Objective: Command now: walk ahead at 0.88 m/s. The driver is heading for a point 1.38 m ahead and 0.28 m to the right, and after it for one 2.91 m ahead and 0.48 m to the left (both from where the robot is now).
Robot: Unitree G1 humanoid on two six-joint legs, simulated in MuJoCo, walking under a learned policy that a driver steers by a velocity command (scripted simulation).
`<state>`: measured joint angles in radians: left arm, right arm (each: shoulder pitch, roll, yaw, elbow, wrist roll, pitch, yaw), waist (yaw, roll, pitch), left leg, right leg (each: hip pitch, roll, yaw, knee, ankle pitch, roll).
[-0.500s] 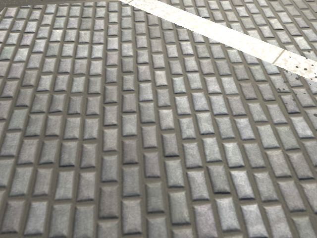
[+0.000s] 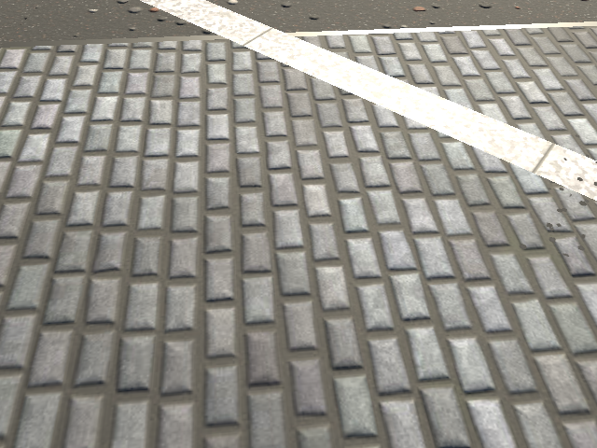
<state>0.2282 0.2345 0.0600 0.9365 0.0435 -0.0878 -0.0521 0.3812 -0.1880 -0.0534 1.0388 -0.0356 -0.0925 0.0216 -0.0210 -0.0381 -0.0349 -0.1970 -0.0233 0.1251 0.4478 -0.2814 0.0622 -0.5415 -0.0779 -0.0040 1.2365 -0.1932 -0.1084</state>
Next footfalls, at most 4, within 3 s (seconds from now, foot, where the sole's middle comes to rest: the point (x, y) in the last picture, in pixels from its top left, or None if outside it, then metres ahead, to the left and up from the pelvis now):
0.34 right None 0.47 -0.08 -0.78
0.82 left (264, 300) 0.93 0.08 -0.78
1.28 right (316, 192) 1.35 -0.07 -0.78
1.68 left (327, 112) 1.78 -0.13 -0.78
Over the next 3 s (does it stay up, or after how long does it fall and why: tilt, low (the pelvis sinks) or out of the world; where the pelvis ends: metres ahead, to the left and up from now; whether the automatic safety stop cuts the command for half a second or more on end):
stays up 1.81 -0.09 0.00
